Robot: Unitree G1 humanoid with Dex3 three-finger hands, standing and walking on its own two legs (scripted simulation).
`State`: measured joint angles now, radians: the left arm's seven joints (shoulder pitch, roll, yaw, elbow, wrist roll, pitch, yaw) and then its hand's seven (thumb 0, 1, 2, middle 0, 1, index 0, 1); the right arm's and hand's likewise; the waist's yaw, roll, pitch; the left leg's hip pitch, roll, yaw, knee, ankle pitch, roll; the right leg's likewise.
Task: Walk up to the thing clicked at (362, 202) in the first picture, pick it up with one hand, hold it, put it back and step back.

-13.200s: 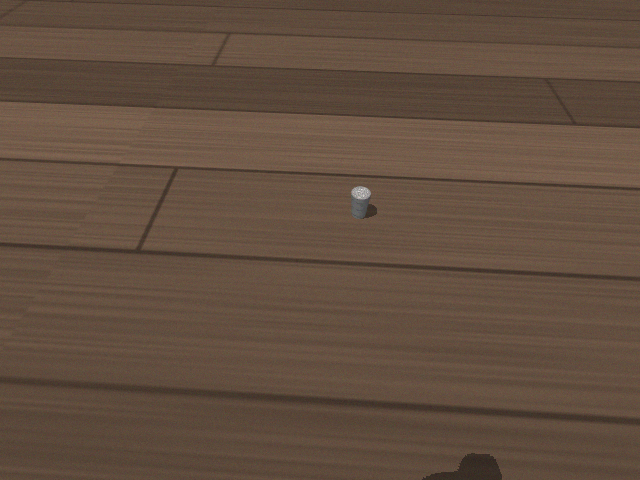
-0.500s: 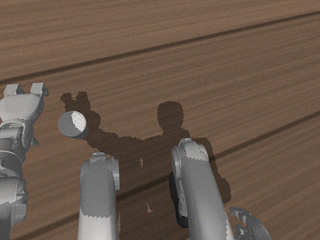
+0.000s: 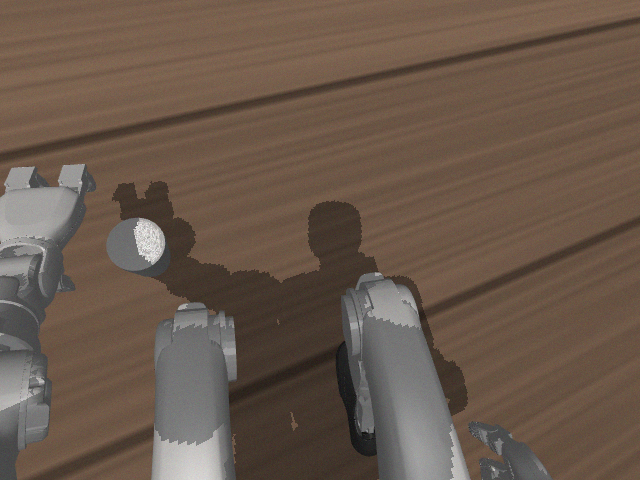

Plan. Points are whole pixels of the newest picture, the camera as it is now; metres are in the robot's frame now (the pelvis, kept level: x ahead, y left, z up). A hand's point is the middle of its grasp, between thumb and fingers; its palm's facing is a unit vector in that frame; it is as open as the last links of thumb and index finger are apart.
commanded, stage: rise first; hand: left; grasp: from the side
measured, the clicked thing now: (144, 252) +0.43 +0.21 -0.31
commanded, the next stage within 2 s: approach in 1.62 s
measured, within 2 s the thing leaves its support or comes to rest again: neither
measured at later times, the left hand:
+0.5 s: hand (66, 243) +0.42 +0.28 -0.19, palm faces -0.44 -0.05 -0.89, open 14.3 cm
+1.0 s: hand (66, 242) +0.42 +0.28 -0.18, palm faces -0.45 -0.05 -0.89, open 14.4 cm
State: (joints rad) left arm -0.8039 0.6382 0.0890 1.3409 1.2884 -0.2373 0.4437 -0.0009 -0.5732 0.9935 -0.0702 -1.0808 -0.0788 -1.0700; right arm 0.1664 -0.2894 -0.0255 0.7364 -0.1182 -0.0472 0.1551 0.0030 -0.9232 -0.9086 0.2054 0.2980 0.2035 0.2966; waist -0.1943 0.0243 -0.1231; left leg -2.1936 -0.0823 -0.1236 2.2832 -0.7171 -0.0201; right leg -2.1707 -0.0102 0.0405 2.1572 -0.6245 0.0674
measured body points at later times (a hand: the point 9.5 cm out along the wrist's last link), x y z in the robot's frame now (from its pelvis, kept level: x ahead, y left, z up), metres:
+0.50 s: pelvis +0.00 +0.00 -0.02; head +0.22 +0.06 +0.37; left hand +0.44 +0.28 -0.14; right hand +0.06 -0.28 -0.13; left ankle +0.07 +0.12 -0.34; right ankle +0.11 -0.16 -0.34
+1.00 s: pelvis +0.00 +0.00 -0.02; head +0.22 +0.05 +0.37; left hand +0.44 +0.28 -0.13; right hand +0.06 -0.29 -0.13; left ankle +0.07 +0.12 -0.34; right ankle +0.11 -0.16 -0.34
